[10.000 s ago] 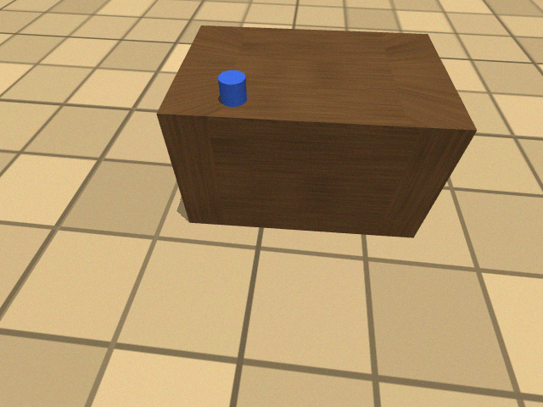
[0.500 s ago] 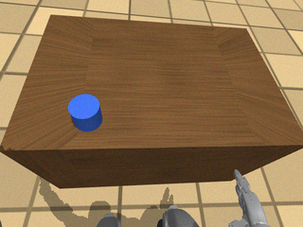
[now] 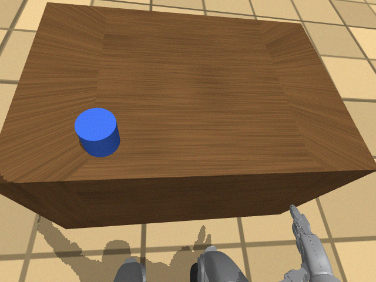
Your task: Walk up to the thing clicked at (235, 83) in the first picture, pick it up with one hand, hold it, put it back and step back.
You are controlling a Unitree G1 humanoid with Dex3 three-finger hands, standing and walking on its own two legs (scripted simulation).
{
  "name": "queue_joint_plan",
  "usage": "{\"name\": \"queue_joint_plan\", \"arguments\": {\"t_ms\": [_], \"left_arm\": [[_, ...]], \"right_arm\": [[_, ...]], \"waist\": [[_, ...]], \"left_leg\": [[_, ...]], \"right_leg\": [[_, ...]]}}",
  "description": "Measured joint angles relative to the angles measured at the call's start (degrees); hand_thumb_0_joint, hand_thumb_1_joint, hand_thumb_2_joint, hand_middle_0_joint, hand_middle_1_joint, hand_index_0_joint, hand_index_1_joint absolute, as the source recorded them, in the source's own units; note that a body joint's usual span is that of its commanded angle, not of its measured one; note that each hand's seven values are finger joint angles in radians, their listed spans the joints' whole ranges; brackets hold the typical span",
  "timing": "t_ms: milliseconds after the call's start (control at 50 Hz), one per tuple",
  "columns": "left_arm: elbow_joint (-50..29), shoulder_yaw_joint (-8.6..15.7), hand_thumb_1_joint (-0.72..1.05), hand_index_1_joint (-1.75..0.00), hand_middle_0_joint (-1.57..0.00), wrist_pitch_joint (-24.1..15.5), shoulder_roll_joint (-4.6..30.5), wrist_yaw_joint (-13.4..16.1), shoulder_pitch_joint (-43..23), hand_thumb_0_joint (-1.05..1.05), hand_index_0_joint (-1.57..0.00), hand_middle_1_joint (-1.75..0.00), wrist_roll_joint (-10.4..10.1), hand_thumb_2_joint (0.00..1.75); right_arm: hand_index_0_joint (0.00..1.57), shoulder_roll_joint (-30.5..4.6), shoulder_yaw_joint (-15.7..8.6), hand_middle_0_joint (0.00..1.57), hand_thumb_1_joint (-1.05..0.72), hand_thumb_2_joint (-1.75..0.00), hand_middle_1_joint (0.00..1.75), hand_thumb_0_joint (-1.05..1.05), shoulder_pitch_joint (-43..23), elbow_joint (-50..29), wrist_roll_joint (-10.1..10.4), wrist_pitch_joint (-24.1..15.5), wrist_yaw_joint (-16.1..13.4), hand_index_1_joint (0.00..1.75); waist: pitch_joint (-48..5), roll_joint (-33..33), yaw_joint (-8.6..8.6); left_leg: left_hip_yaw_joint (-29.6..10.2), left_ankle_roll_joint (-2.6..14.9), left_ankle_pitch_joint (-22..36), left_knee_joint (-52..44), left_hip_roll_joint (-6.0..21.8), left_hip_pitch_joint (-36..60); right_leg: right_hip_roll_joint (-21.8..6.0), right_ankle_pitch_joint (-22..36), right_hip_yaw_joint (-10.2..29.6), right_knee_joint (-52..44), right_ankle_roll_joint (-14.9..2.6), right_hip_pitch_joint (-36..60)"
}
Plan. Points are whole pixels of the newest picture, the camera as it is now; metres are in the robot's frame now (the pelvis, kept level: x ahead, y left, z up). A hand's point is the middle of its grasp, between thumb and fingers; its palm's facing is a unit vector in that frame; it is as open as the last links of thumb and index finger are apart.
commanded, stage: go down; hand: left
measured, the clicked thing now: (99, 133) +0.47 +0.17 -0.06
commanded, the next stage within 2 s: approach in 0.80 s
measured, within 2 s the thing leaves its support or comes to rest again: neither
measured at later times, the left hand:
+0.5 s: hand out of the picture +0.39 +0.37 +0.08, palm faces +0.20 -0.98 +0.01, open 17.6 cm
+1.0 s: hand out of the picture +0.40 +0.37 +0.08, palm faces +0.20 -0.98 +0.01, open 17.6 cm
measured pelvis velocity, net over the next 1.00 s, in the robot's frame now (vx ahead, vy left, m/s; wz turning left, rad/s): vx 0.00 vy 0.00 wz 0.00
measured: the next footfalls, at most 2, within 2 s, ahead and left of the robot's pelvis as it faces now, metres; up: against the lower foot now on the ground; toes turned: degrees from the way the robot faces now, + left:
none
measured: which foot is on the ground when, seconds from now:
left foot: down 0.00-1.00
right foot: down 0.00-1.00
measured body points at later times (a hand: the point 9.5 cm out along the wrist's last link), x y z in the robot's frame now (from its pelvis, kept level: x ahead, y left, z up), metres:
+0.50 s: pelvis +0.00 +0.00 +0.00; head +0.09 +0.05 +0.44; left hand +0.38 +0.42 +0.08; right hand +0.16 -0.25 -0.02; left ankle +0.00 +0.11 -0.66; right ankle +0.04 -0.15 -0.66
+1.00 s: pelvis +0.00 +0.00 +0.00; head +0.09 +0.05 +0.44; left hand +0.38 +0.42 +0.08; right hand +0.15 -0.25 -0.02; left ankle +0.00 +0.11 -0.66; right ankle +0.04 -0.15 -0.66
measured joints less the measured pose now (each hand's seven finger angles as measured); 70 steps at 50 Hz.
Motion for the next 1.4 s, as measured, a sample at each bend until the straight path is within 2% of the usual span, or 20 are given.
{"name": "queue_joint_plan", "arguments": {"t_ms": [120,380,600,800,980,1080,1220,1320,1400], "left_arm": [[0.03,-0.37,-0.61,-0.06,-0.06,0.20,-0.46,0.36,0.59,-0.01,-0.06,-0.04,-0.07,0.07],[-3.72,-1.14,-0.60,-0.06,-0.06,0.04,-3.80,1.05,4.07,-0.01,-0.06,-0.05,-0.45,0.07],[-3.47,-1.30,-0.61,-0.06,-0.06,-0.45,-3.38,0.84,4.30,-0.01,-0.07,-0.05,-1.13,0.05],[-3.54,-1.61,-0.61,-0.06,-0.06,0.18,-3.41,1.33,3.38,-0.01,-0.07,-0.05,-0.49,0.05],[-1.33,-1.75,-0.61,-0.07,-0.06,-0.62,-2.21,1.37,2.34,-0.01,-0.07,-0.06,-0.71,0.05],[-0.25,-2.95,-0.61,-0.06,-0.06,-1.59,-3.16,1.43,1.91,-0.01,-0.06,-0.05,-1.33,0.04],[-0.05,-6.84,-0.61,-0.05,-0.05,-3.65,-7.85,4.55,-0.49,-0.01,-0.05,-0.04,-0.71,0.04],[-0.12,-9.29,-0.61,-0.05,-0.05,-5.90,-11.75,8.93,-2.66,-0.01,-0.05,-0.04,1.37,0.04],[-0.84,-9.32,-0.60,-0.04,-0.05,-8.24,-14.19,13.05,-3.94,-0.01,-0.06,-0.03,3.24,0.04]], "right_arm": [[0.06,-0.09,-0.27,0.06,0.51,-0.06,0.05,-0.01,0.53,-1.34,0.03,0.07,0.06,0.05],[0.06,-0.34,-0.79,0.06,0.50,-0.06,0.05,-0.01,1.76,-2.06,0.15,0.44,0.17,0.05],[0.06,-0.39,-1.24,0.06,0.50,-0.06,0.05,-0.01,1.79,-2.59,0.32,0.09,0.16,0.05],[0.06,-0.61,-0.89,0.06,0.50,-0.06,0.05,-0.01,1.78,-1.73,0.17,0.51,-0.08,0.05],[0.06,-0.25,-0.55,0.06,0.51,-0.06,0.05,-0.01,1.63,-2.48,0.41,0.58,-0.19,0.05],[0.05,0.03,0.23,0.06,0.52,-0.05,0.05,-0.01,1.91,-3.70,0.11,0.22,0.36,0.05],[0.06,-0.27,-0.21,0.06,0.54,-0.05,0.05,-0.01,1.32,-7.15,-1.09,-0.02,1.84,0.05],[0.06,-0.84,-1.29,0.06,0.54,-0.05,0.05,-0.01,1.96,-11.98,-1.99,0.20,2.98,0.05],[0.06,-0.95,-2.44,0.06,0.53,-0.05,0.05,-0.01,3.49,-15.62,-2.70,0.57,3.97,0.05]], "waist": [[-0.18,0.15,-0.09],[-0.71,-0.22,0.84],[0.05,-0.52,1.09],[-0.06,-0.45,1.08],[0.19,-0.37,0.81],[0.19,-0.64,0.81],[0.20,-1.16,-0.33],[0.52,-1.71,-2.49],[1.00,-1.81,-4.40]], "left_leg": [[0.19,0.16,-0.09,-0.04,-0.04,0.09],[0.26,0.29,-0.09,-0.77,-0.33,1.97],[0.27,0.40,0.30,-0.67,-0.59,2.01],[0.32,0.43,0.76,-1.36,-0.62,2.51],[0.58,0.55,0.56,-1.00,-0.67,1.84],[0.41,0.47,0.36,-0.15,-0.70,0.28],[-0.11,0.31,-0.31,3.08,-0.69,-4.13],[-0.24,0.13,-1.04,6.05,-0.46,-7.48],[-0.26,0.00,-1.66,8.45,-0.15,-10.15]], "right_leg": [[-0.02,0.00,0.20,-0.08,0.14,0.04],[-0.27,-0.14,0.26,-0.65,0.29,1.90],[-0.50,0.18,0.31,-0.49,0.37,1.97],[-0.48,0.68,0.36,-1.25,0.34,2.50],[-0.53,0.46,0.66,-0.70,0.46,1.63],[-0.57,0.23,0.56,0.13,0.41,0.13],[-0.62,-0.46,0.23,3.22,0.24,-4.09],[-0.46,-1.10,0.28,6.20,0.05,-7.55],[-0.20,-1.60,0.40,8.63,-0.10,-10.40]]}}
